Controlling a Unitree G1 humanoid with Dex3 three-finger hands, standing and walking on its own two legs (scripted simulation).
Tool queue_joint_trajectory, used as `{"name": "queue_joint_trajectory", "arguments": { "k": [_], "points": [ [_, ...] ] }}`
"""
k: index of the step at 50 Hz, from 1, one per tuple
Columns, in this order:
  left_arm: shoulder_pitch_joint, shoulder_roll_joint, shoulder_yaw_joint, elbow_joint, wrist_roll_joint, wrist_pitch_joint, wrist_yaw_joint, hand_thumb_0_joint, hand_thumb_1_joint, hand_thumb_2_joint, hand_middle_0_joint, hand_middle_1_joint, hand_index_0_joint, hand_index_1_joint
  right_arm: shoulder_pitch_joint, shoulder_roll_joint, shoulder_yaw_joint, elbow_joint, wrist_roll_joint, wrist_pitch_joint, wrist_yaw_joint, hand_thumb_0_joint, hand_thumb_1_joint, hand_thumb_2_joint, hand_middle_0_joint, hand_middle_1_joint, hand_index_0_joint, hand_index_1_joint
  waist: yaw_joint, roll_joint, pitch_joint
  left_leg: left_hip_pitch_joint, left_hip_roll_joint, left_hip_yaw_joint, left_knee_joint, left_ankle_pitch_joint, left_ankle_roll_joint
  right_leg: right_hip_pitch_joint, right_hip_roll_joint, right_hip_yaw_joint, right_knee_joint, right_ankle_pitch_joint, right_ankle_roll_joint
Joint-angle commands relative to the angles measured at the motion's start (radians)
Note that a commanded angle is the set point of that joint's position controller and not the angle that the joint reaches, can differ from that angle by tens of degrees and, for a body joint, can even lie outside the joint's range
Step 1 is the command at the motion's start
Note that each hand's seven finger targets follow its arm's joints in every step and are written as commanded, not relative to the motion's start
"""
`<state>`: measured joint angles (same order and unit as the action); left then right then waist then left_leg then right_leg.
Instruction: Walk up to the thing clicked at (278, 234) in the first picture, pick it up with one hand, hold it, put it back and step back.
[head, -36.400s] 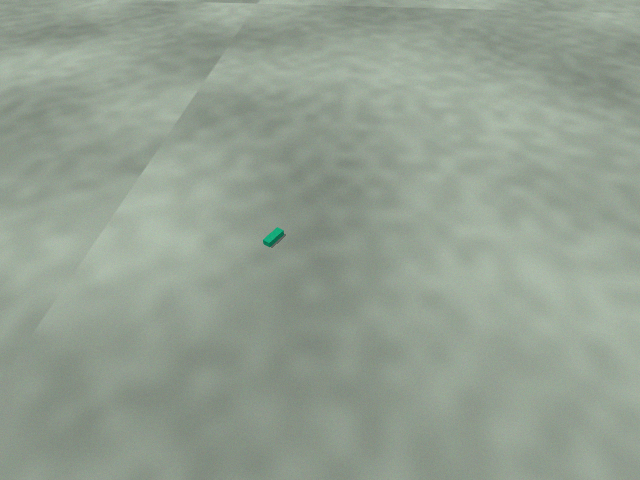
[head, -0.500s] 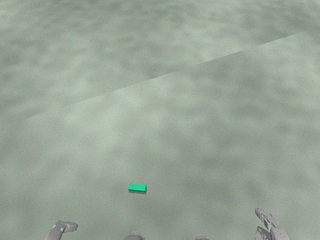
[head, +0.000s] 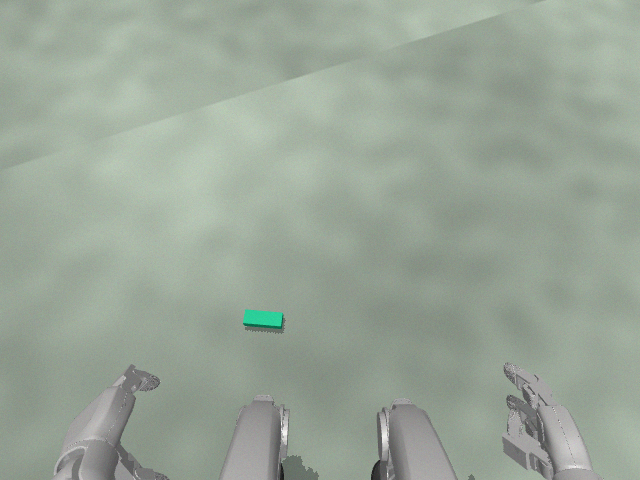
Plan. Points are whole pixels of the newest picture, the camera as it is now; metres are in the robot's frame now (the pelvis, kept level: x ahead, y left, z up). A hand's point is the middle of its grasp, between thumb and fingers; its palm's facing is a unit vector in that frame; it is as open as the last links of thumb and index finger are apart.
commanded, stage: rise first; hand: left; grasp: from above
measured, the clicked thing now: (263, 319) +0.49 +0.16 -0.57
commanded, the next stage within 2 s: none
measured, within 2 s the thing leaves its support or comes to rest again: neither
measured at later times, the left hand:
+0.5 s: hand (203, 363) +0.33 +0.23 -0.32, palm faces -0.51 -0.16 -0.84, open 12.7 cm
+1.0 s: hand (222, 339) +0.39 +0.22 -0.40, palm faces -0.48 +0.03 -0.88, open 13.2 cm
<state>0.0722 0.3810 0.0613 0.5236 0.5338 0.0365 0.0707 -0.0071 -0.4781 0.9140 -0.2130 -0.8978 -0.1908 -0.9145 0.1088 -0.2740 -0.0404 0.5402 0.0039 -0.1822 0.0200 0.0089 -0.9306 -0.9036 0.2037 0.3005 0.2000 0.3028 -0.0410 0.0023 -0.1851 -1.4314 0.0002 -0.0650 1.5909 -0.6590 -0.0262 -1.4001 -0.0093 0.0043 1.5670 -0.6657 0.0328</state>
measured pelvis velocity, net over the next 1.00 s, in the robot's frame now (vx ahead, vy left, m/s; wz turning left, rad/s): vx -0.06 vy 0.00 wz -0.08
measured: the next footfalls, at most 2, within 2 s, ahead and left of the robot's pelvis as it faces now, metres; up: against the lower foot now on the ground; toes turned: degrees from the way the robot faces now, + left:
none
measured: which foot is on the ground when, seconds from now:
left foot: down 0.00-1.00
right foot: down 0.00-1.00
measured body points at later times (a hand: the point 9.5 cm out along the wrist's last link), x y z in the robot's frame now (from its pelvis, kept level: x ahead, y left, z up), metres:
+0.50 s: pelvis -0.06 -0.01 -0.18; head +0.14 +0.01 +0.22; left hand +0.36 +0.24 -0.28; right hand +0.03 -0.29 -0.31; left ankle +0.03 +0.13 -0.55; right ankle +0.03 -0.14 -0.55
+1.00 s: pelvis -0.06 +0.00 -0.23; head +0.17 +0.04 +0.16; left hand +0.41 +0.22 -0.35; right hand +0.00 -0.27 -0.35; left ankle +0.03 +0.13 -0.55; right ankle +0.03 -0.14 -0.55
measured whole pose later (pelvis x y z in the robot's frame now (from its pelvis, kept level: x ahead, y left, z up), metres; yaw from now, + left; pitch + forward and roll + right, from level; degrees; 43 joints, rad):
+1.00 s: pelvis -0.06 +0.00 -0.23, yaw -4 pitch +34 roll -6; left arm -0.88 0.59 -0.02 1.37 1.28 -0.23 0.38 0.00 -0.35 0.89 -0.24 -0.80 -0.23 -0.80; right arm 0.12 -0.24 0.00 0.76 -0.11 -0.03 0.10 0.00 -0.90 -0.89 0.20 0.30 0.20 0.30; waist -0.19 -0.01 -0.10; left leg -2.25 -0.03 -0.13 2.33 -0.68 -0.03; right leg -2.19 0.03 -0.01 2.28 -0.69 0.05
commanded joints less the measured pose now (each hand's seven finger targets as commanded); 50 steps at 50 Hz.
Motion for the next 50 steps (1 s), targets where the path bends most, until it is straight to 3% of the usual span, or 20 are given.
{"name": "queue_joint_trajectory", "arguments": {
  "k": [1, 4, 5, 6, 8, 9, 13, 16, 18, 19, 23, 27, 29, 35, 42, 50],
  "points": [
    [-0.167, 0.210, 0.069, -0.098, 0.103, -0.095, 0.087, 0.000, -0.490, 0.913, -0.255, -0.858, -0.227, -0.887, 0.019, -0.163, -0.078, -0.058, 0.006, -0.038, -0.007, 0.000, -0.942, -0.912, 0.200, 0.300, 0.200, 0.300, -0.004, 0.141, -0.454, 0.241, -0.001, 0.014, -0.087, 0.319, 0.021, 0.005, 0.024, -0.039, -0.021, 0.292, -0.058],
    [-0.266, 0.233, 0.065, -0.078, 0.164, -0.092, 0.125, 0.000, -0.457, 0.898, -0.242, -0.871, -0.222, -0.893, 0.038, -0.167, -0.086, -0.018, 0.006, -0.022, -0.006, 0.000, -0.928, -0.910, 0.200, 0.300, 0.200, 0.300, 0.012, 0.148, -0.545, 0.222, -0.003, 0.030, -0.007, 0.389, 0.028, -0.028, 0.026, -0.039, 0.028, 0.346, -0.059],
    [-0.303, 0.213, 0.042, -0.028, 0.183, -0.086, 0.131, 0.000, -0.426, 0.882, -0.241, -0.880, -0.228, -0.894, 0.043, -0.169, -0.087, -0.007, 0.005, -0.017, -0.005, 0.000, -0.915, -0.906, 0.200, 0.300, 0.200, 0.300, -0.009, 0.128, -0.548, 0.177, -0.007, 0.030, 0.013, 0.366, 0.029, -0.041, 0.028, -0.043, 0.041, 0.335, -0.059],
    [-0.360, 0.246, 0.064, 0.016, 0.202, -0.083, 0.141, 0.000, -0.420, 0.886, -0.231, -0.881, -0.218, -0.896, 0.051, -0.170, -0.087, 0.011, 0.003, -0.011, -0.004, 0.000, -0.903, -0.903, 0.200, 0.300, 0.200, 0.300, -0.004, 0.104, -0.541, 0.128, -0.010, 0.040, 0.045, 0.347, 0.036, -0.049, 0.031, -0.040, 0.045, 0.329, -0.055],
    [-0.447, 0.271, 0.064, 0.085, 0.236, -0.085, 0.147, 0.000, -0.393, 0.867, -0.251, -0.862, -0.239, -0.875, 0.064, -0.170, -0.088, 0.033, -0.001, -0.001, 0.002, 0.000, -0.904, -0.903, 0.200, 0.300, 0.200, 0.300, 0.002, 0.059, -0.564, 0.042, -0.013, 0.052, 0.102, 0.298, 0.044, -0.060, 0.032, -0.037, 0.069, 0.299, -0.053],
    [-0.499, 0.264, 0.048, 0.114, 0.251, -0.091, 0.143, 0.000, -0.384, 0.858, -0.259, -0.860, -0.250, -0.870, 0.068, -0.170, -0.089, 0.038, -0.004, 0.001, 0.005, 0.000, -0.908, -0.904, 0.200, 0.300, 0.200, 0.300, -0.014, 0.053, -0.576, -0.003, -0.017, 0.052, 0.125, 0.258, 0.045, -0.078, 0.032, -0.038, 0.087, 0.268, -0.054],
    [-0.674, 0.334, 0.041, 0.244, 0.312, -0.138, 0.131, 0.000, -0.311, 0.813, -0.308, -0.817, -0.303, -0.823, 0.075, -0.167, -0.093, 0.066, -0.014, 0.015, 0.008, 0.000, -0.896, -0.901, 0.200, 0.300, 0.200, 0.300, -0.018, -0.022, -0.569, -0.183, -0.022, 0.075, 0.219, 0.132, 0.055, -0.078, 0.038, -0.026, 0.120, 0.146, -0.045],
    [-0.783, 0.340, 0.017, 0.292, 0.352, -0.187, 0.122, 0.000, -0.298, 0.797, -0.353, -0.781, -0.344, -0.792, 0.092, -0.166, -0.095, 0.080, -0.024, 0.024, 0.014, 0.000, -0.913, -0.907, 0.200, 0.300, 0.200, 0.300, -0.032, -0.017, -0.565, -0.236, -0.024, 0.079, 0.263, 0.081, 0.056, -0.130, 0.040, -0.023, 0.145, 0.067, -0.046],
    [-0.808, 0.375, 0.025, 0.347, 0.399, -0.212, 0.130, 0.000, -0.281, 0.802, -0.315, -0.813, -0.317, -0.814, 0.097, -0.173, -0.092, 0.091, -0.029, 0.035, 0.018, 0.000, -0.889, -0.900, 0.200, 0.300, 0.200, 0.300, -0.020, 0.003, -0.558, -0.257, -0.025, 0.077, 0.286, 0.059, 0.054, -0.182, 0.044, -0.034, 0.180, 0.037, -0.051],
    [-0.838, 0.371, 0.018, 0.354, 0.416, -0.226, 0.136, 0.000, -0.300, 0.828, -0.291, -0.827, -0.291, -0.828, 0.104, -0.175, -0.091, 0.095, -0.031, 0.042, 0.020, 0.000, -0.882, -0.898, 0.200, 0.300, 0.200, 0.300, -0.029, 0.012, -0.566, -0.258, -0.025, 0.076, 0.301, 0.057, 0.054, -0.200, 0.045, -0.039, 0.195, 0.035, -0.053],
    [-0.952, 0.383, 0.003, 0.404, 0.499, -0.264, 0.186, 0.000, -0.314, 0.863, -0.249, -0.839, -0.250, -0.840, 0.124, -0.178, -0.086, 0.115, -0.044, 0.073, 0.028, 0.000, -0.863, -0.892, 0.200, 0.300, 0.200, 0.300, -0.046, 0.076, -0.569, -0.263, -0.029, 0.064, 0.328, 0.024, 0.046, -0.304, 0.048, -0.072, 0.268, 0.004, -0.063],
    [-1.049, 0.438, 0.027, 0.448, 0.573, -0.273, 0.258, 0.000, -0.356, 0.898, -0.228, -0.822, -0.223, -0.828, 0.138, -0.187, -0.075, 0.137, -0.061, 0.102, 0.034, 0.000, -0.875, -0.895, 0.200, 0.299, 0.200, 0.299, -0.058, 0.118, -0.580, -0.263, -0.031, 0.063, 0.356, 0.023, 0.047, -0.369, 0.047, -0.091, 0.318, 0.008, -0.068],
    [-1.097, 0.428, 0.016, 0.498, 0.611, -0.270, 0.288, 0.000, -0.382, 0.918, -0.204, -0.833, -0.198, -0.839, 0.150, -0.192, -0.070, 0.149, -0.070, 0.110, 0.037, 0.000, -0.878, -0.895, 0.200, 0.299, 0.200, 0.299, -0.077, 0.146, -0.578, -0.262, -0.031, 0.060, 0.372, 0.028, 0.046, -0.414, 0.046, -0.104, 0.346, 0.026, -0.070],
    [-1.162, 0.403, -0.023, 0.614, 0.671, -0.245, 0.336, 0.000, -0.393, 0.918, -0.212, -0.800, -0.202, -0.811, 0.167, -0.193, -0.063, 0.177, -0.092, 0.123, 0.045, 0.000, -0.893, -0.898, 0.200, 0.299, 0.200, 0.299, -0.114, 0.183, -0.563, -0.273, -0.034, 0.054, 0.407, 0.056, 0.047, -0.473, 0.044, -0.122, 0.399, 0.070, -0.074],
    [-1.206, 0.383, -0.056, 0.694, 0.706, -0.247, 0.338, 0.000, -0.368, 0.889, -0.225, -0.793, -0.221, -0.797, 0.173, -0.186, -0.052, 0.195, -0.109, 0.133, 0.055, 0.000, -0.896, -0.898, 0.200, 0.299, 0.200, 0.299, -0.143, 0.201, -0.544, -0.286, -0.032, 0.044, 0.454, 0.099, 0.048, -0.511, 0.042, -0.131, 0.449, 0.123, -0.074],
    [-1.289, 0.417, -0.036, 0.742, 0.738, -0.266, 0.368, 0.000, -0.355, 0.871, -0.220, -0.812, -0.224, -0.806, 0.193, -0.194, -0.033, 0.204, -0.127, 0.143, 0.068, 0.000, -0.899, -0.898, 0.200, 0.299, 0.200, 0.299, -0.160, 0.217, -0.572, -0.309, -0.030, 0.042, 0.501, 0.130, 0.050, -0.533, 0.050, -0.138, 0.489, 0.158, -0.072]
  ]
}}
